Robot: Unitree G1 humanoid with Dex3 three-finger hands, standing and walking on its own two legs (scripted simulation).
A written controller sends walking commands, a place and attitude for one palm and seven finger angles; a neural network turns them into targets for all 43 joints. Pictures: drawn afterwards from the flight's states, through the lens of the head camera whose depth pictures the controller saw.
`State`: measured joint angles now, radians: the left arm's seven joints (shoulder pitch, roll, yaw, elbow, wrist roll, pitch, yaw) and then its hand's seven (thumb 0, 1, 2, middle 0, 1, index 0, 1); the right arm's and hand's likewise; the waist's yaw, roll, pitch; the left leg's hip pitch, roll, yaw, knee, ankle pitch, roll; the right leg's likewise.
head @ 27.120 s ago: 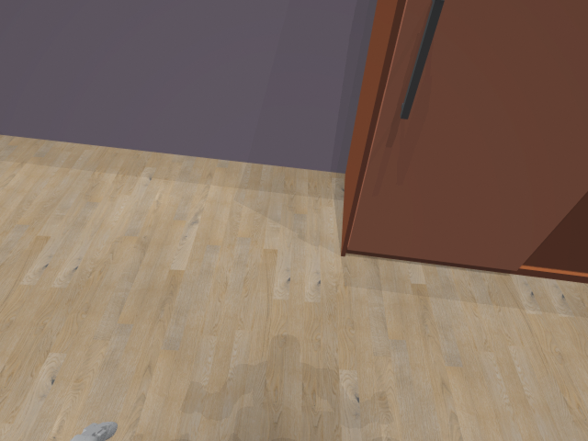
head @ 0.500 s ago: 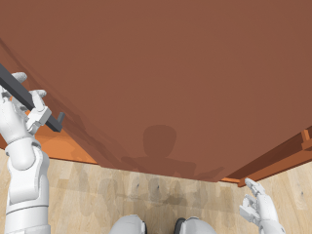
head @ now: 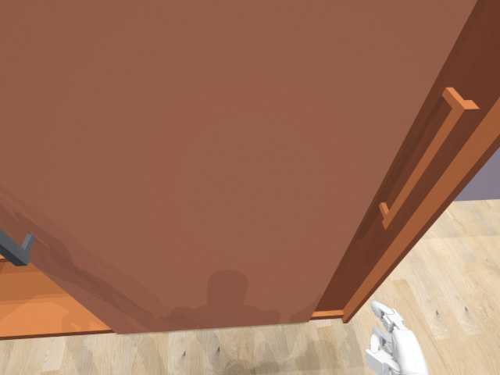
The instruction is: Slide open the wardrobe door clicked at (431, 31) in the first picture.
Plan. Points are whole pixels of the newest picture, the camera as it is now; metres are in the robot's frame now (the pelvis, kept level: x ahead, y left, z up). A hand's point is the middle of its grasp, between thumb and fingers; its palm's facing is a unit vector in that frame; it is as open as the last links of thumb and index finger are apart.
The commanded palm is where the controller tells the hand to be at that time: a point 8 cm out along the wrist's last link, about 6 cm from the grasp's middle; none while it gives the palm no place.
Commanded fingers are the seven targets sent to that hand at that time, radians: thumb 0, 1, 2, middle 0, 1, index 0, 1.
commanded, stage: stop walking and hold the door there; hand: left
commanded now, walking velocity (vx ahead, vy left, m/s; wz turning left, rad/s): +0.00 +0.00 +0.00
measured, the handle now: out of the picture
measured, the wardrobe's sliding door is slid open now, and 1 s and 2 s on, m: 0.53 0.53 0.53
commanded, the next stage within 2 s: none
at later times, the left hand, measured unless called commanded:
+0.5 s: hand out of the picture +0.26 +0.41 +0.11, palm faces +0.65 -0.69 -0.31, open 6.3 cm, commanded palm +0.22 +0.40 +0.08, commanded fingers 0.00 0.90 0.90 -0.45 -1.40 -0.45 -1.40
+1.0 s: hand out of the picture +0.26 +0.41 +0.11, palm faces +0.64 -0.70 -0.30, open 6.2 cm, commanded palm +0.22 +0.41 +0.08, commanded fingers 0.00 0.90 0.90 -0.45 -1.40 -0.45 -1.40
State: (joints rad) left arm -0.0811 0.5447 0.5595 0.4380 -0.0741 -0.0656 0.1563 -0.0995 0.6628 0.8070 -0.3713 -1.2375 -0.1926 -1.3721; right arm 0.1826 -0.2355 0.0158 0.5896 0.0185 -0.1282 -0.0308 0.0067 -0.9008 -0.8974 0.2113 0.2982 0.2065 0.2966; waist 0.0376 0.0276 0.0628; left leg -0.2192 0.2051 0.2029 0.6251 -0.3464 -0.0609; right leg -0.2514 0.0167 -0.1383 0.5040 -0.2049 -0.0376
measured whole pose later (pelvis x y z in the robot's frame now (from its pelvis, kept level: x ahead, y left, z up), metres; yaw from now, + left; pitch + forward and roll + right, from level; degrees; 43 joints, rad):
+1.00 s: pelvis -0.08 +0.02 +0.01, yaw -3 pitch +0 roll -1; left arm -0.41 0.64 0.46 1.02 -0.06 -0.17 0.16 -0.06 0.69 0.83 -0.26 -1.23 -0.24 -1.36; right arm 0.32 -0.33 -0.02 0.76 0.06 -0.06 -0.11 0.01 -0.91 -0.90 0.21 0.30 0.20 0.30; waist -0.01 0.05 -0.03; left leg -0.35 0.03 0.06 0.46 -0.12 0.02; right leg -0.19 -0.01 -0.02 0.46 -0.28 0.02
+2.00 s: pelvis -0.12 +0.21 -0.02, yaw +6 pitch -2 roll +2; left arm -0.45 0.23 0.11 0.34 -0.07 -0.13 0.12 -0.05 0.74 0.84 -0.45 -1.40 -0.38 -1.40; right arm 0.15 -0.26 -0.05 0.69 0.03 -0.07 -0.08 0.01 -0.91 -0.90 0.20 0.30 0.20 0.30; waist 0.01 -0.05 0.24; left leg -0.34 0.09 0.11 0.64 -0.25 -0.05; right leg -0.34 -0.17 -0.02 0.98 -0.53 0.04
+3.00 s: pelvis -0.13 +0.17 -0.01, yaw +9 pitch +4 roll +1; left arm -0.56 0.27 0.25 0.79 -0.02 -0.16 0.05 0.00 0.10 0.51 -0.33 -1.31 -0.38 -1.41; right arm 0.27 -0.27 -0.04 0.69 0.01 -0.14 -0.01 0.01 -0.91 -0.90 0.21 0.30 0.20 0.30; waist -0.05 -0.01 -0.04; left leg -0.41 0.08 0.04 0.60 -0.25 -0.04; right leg -0.43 -0.01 -0.05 0.67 -0.32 -0.04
